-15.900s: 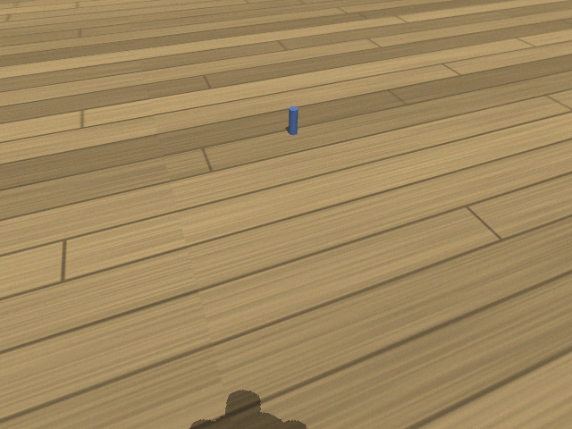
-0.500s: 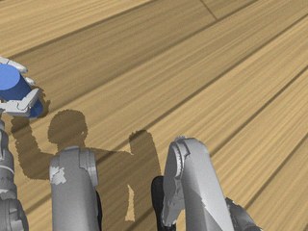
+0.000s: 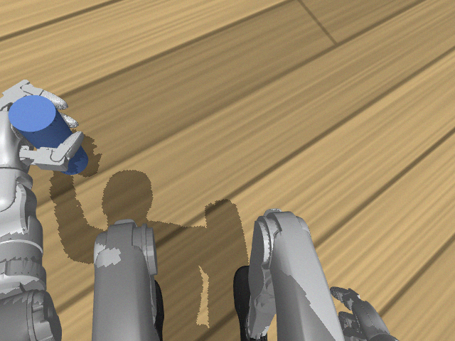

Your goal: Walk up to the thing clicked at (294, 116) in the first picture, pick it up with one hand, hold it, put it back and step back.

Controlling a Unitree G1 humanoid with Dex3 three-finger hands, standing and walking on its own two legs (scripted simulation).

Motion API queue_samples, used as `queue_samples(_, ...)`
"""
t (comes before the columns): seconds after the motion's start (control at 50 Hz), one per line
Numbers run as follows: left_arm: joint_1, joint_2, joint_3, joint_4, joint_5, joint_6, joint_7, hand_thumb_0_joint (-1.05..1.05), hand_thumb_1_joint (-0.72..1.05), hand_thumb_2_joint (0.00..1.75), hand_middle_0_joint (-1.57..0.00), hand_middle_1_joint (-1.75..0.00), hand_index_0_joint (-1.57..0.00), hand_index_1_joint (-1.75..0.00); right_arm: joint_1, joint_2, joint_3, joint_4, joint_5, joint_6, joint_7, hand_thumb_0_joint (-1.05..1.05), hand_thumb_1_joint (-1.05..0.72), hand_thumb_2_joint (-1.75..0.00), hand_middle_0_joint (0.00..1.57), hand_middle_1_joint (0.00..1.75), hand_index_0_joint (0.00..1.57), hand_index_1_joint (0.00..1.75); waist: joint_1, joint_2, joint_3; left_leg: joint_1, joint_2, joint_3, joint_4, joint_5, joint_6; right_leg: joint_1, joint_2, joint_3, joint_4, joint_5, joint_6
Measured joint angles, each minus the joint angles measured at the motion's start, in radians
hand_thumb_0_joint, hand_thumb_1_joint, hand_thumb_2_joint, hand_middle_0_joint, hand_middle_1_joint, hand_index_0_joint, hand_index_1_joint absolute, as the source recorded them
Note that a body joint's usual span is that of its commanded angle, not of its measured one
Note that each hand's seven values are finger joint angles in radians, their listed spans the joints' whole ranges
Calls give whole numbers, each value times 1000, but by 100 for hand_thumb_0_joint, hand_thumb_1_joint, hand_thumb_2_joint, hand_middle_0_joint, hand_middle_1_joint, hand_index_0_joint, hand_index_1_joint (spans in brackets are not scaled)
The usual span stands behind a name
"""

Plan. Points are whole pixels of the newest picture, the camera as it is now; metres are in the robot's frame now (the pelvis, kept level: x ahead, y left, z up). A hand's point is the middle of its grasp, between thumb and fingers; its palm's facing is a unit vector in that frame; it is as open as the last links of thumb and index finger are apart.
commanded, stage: settle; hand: left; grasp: from the side
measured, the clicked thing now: (56, 141) +0.45 +0.26 -0.06
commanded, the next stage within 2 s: lift in 0.32 s
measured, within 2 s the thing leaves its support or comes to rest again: neither
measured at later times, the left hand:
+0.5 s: hand (57, 125) +0.45 +0.24 -0.01, palm faces +0.13 -0.99 -0.05, open 7.8 cm
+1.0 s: hand (30, 118) +0.42 +0.24 +0.08, palm faces +0.10 -0.99 -0.04, open 7.8 cm
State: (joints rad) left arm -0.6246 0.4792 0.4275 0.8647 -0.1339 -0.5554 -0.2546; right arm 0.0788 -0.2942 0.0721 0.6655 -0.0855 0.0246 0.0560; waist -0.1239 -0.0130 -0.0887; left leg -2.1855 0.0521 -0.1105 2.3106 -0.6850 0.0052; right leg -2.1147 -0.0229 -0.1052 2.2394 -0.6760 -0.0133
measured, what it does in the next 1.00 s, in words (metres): rises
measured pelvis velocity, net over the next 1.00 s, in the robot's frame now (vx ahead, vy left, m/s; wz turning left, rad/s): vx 0.01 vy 0.00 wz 0.05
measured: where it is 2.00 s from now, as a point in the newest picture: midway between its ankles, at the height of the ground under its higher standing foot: (202, 334)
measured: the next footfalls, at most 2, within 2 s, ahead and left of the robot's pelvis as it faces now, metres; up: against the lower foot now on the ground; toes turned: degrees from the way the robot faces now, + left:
none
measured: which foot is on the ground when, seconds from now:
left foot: down 0.00-1.00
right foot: down 0.00-1.00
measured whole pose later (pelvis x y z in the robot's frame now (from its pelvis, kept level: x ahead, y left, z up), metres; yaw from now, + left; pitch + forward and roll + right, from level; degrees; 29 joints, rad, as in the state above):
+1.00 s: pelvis +0.01 +0.00 +0.08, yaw +3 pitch +33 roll -4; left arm -0.47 0.36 0.35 0.65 -0.18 -0.45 -0.25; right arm 0.13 -0.27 0.00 0.65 -0.01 -0.02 0.01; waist -0.08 0.01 -0.18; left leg -1.96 0.05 -0.05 2.04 -0.67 0.00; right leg -1.91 -0.03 -0.07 2.00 -0.67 -0.01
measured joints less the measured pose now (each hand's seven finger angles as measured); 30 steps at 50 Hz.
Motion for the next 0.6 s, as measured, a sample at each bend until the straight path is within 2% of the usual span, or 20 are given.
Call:
queue_samples(0.46, -34, -29, -8, 65, 19, -21, 22, 0, -18, 119, -84, -118, -83, -120, 42, 15, -16, 31, 5, -17, -4, 1, -89, -90, 20, 30, 21, 30, -6, 7, -23, 36, -5, 26, -57, 14, 0, 24, -5, 21, -38, 5, -1)
queue_samples(0.6, -23, -41, -6, 51, 15, -13, 5, 0, -18, 119, -84, -117, -84, -120, 46, 16, -30, 30, 11, -19, -6, 1, -92, -90, 21, 30, 21, 30, -4, 13, -32, 49, -4, 31, -70, 11, -1, 33, -5, 26, -48, 1, -1)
